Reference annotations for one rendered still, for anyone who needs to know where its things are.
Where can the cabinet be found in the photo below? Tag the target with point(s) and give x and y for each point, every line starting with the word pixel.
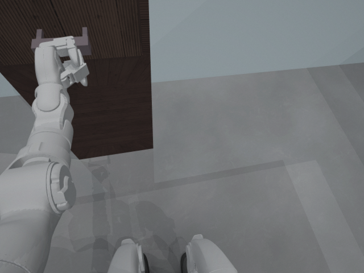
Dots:
pixel 113 114

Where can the robot right thigh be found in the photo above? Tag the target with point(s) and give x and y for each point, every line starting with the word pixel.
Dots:
pixel 204 256

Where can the right robot shin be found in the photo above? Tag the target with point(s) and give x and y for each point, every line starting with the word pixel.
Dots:
pixel 195 237

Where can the robot left hand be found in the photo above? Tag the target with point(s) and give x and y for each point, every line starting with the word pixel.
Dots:
pixel 50 69

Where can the handle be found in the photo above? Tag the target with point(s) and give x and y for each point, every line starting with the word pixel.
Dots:
pixel 82 42

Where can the left robot forearm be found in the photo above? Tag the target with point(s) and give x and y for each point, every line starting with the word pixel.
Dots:
pixel 51 137

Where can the robot left upper arm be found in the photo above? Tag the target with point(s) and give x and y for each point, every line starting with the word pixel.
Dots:
pixel 32 200

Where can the drawer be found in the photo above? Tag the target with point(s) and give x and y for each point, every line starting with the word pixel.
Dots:
pixel 113 27

